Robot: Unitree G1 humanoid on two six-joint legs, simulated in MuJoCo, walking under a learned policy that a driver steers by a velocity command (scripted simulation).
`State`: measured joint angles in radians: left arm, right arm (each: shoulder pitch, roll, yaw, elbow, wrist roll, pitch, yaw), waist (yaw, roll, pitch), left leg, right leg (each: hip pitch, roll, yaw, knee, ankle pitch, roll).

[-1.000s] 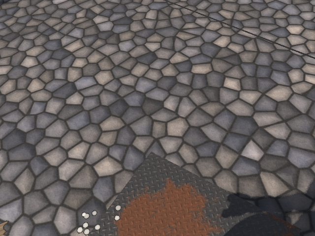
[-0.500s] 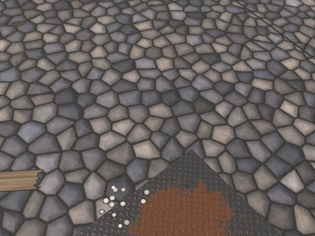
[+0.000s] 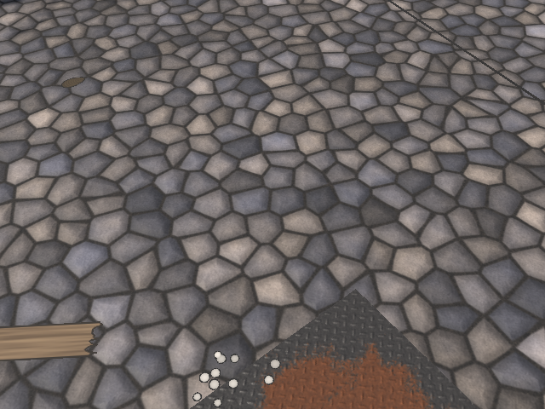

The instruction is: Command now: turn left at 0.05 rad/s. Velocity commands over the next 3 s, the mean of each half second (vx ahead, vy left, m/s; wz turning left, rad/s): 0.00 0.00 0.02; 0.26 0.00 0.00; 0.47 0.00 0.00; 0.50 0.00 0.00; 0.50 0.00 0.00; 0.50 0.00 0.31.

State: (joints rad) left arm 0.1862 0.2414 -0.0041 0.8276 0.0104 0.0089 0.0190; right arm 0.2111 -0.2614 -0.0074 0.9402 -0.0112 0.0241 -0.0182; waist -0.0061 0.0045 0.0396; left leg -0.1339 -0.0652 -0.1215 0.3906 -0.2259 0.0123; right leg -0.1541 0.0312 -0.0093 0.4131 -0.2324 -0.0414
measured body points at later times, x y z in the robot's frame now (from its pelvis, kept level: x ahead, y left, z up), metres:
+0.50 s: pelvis +0.00 +0.00 +0.00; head +0.01 +0.00 +0.45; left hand +0.04 +0.25 -0.15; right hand +0.02 -0.25 -0.16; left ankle -0.01 +0.12 -0.74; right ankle -0.01 -0.09 -0.74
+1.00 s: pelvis +0.11 +0.05 +0.00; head +0.12 +0.06 +0.45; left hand +0.16 +0.30 -0.15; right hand +0.05 -0.20 -0.14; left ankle +0.05 +0.12 -0.74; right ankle +0.09 -0.08 -0.67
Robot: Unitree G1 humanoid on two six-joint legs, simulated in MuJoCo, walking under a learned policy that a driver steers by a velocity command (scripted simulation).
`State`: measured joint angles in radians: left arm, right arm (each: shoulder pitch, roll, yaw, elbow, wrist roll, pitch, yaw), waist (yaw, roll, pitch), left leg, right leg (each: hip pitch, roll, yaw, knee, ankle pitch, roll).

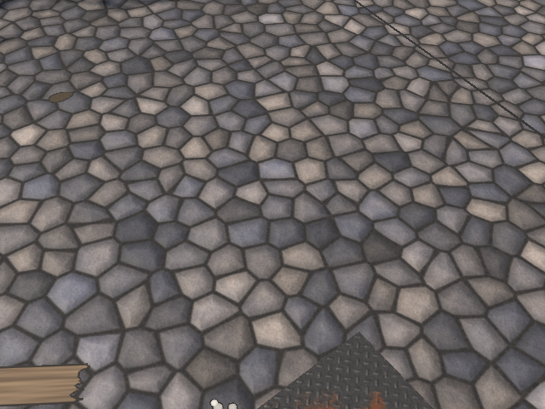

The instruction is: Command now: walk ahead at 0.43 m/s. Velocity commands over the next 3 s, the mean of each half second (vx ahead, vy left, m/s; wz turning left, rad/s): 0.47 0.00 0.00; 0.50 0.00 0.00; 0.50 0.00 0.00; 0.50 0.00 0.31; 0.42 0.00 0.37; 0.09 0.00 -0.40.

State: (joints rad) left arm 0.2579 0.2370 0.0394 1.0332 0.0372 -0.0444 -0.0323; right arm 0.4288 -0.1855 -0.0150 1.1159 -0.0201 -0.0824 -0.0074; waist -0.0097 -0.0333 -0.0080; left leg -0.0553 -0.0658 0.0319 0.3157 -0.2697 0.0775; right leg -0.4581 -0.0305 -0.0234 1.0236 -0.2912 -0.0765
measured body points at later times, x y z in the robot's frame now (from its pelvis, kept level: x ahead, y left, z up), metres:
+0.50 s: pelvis +0.28 -0.03 +0.00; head +0.30 -0.03 +0.45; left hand +0.27 +0.22 -0.15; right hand +0.34 -0.28 -0.15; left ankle +0.27 +0.11 -0.66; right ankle +0.28 -0.08 -0.74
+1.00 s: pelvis +0.56 +0.02 +0.00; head +0.59 +0.03 +0.45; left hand +0.59 +0.27 -0.15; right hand +0.61 -0.23 -0.14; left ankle +0.59 +0.08 -0.74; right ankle +0.50 -0.11 -0.65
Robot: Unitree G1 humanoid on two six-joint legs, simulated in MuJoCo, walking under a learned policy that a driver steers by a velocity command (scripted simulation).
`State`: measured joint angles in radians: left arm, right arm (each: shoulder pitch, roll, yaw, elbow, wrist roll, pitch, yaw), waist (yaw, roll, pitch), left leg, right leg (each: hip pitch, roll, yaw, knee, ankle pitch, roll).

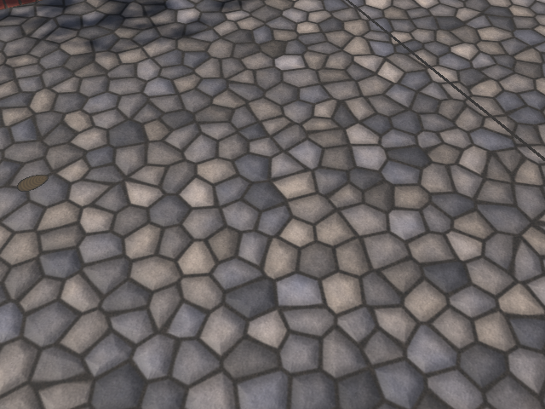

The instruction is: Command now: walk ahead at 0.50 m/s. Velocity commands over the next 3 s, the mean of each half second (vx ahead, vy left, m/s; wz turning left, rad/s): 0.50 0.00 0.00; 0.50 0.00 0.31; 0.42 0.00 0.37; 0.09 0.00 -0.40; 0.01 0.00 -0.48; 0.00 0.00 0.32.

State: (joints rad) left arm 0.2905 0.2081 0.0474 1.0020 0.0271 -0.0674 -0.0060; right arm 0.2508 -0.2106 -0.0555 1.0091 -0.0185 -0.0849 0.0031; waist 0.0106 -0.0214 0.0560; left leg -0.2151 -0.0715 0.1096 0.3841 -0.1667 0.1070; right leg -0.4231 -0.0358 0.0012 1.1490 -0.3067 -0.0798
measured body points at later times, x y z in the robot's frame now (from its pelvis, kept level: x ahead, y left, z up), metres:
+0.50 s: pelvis +0.27 -0.05 -0.01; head +0.30 -0.06 +0.44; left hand +0.38 +0.20 -0.14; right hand +0.26 -0.29 -0.16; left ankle +0.15 +0.07 -0.65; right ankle +0.33 -0.11 -0.74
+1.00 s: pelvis +0.54 -0.01 -0.02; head +0.57 +0.00 +0.42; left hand +0.45 +0.22 -0.17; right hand +0.74 -0.21 -0.15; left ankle +0.61 +0.05 -0.74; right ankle +0.36 -0.12 -0.67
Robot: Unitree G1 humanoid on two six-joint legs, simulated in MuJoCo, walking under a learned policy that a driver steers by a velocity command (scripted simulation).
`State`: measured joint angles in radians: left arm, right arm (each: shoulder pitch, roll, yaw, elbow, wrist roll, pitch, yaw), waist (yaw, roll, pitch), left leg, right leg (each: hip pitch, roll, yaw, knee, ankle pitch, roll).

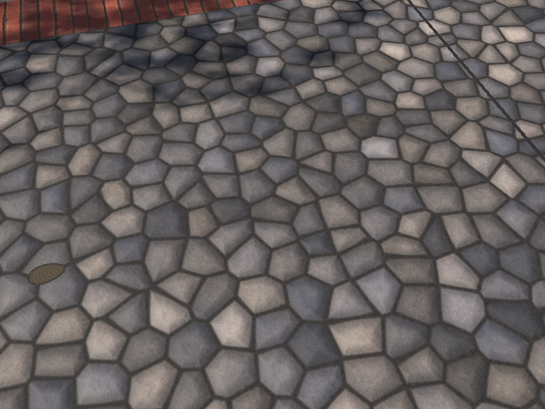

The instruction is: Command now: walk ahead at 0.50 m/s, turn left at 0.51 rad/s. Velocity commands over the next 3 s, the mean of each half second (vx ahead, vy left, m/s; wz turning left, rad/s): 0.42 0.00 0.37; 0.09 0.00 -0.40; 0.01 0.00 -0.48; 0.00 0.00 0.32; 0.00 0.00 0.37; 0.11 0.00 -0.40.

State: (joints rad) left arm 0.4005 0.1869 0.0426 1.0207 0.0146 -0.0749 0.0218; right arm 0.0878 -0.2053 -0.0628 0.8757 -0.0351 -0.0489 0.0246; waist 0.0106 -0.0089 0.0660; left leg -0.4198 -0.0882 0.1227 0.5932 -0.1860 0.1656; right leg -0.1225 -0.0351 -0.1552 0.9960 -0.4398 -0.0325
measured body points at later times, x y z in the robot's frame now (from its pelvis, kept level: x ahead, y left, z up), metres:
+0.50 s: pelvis +0.27 -0.01 +0.00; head +0.31 -0.01 +0.45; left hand +0.41 +0.25 -0.10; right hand +0.29 -0.28 -0.13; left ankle +0.09 +0.04 -0.69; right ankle +0.40 -0.07 -0.72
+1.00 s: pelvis +0.32 +0.01 +0.02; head +0.34 +0.02 +0.47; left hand +0.42 +0.29 -0.11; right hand +0.42 -0.26 -0.10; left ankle +0.32 +0.12 -0.72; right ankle +0.40 -0.07 -0.72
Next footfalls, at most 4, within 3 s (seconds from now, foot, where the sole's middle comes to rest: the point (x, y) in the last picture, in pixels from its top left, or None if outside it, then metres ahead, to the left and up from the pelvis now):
0.46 right None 0.44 -0.06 -0.75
1.00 left None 0.37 0.11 -0.75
1.48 right None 0.29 -0.09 -0.75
1.96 left None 0.32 0.11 -0.75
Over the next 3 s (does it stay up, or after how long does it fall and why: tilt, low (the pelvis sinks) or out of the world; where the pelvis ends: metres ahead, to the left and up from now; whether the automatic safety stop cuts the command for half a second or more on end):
stays up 0.31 0.05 0.03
